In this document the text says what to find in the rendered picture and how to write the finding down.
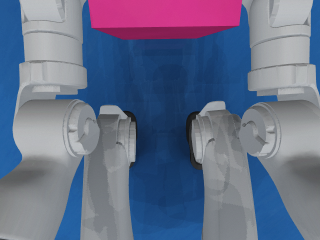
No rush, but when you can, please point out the left robot thigh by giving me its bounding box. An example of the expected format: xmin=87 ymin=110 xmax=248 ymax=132
xmin=80 ymin=114 xmax=136 ymax=240

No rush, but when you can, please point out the right robot forearm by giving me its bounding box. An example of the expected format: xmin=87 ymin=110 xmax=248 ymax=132
xmin=242 ymin=0 xmax=320 ymax=110

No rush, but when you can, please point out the left robot upper arm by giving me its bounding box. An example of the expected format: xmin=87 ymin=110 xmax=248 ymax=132
xmin=0 ymin=99 xmax=100 ymax=240

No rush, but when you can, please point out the left robot forearm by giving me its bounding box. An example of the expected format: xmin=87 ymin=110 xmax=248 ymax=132
xmin=12 ymin=0 xmax=88 ymax=143

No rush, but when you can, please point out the right robot upper arm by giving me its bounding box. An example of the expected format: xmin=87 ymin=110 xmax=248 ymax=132
xmin=238 ymin=100 xmax=320 ymax=240

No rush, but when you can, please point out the right robot foot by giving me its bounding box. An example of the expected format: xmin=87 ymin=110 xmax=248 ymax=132
xmin=186 ymin=111 xmax=203 ymax=170

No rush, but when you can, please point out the carton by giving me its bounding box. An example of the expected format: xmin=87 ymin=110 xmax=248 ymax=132
xmin=88 ymin=0 xmax=242 ymax=40

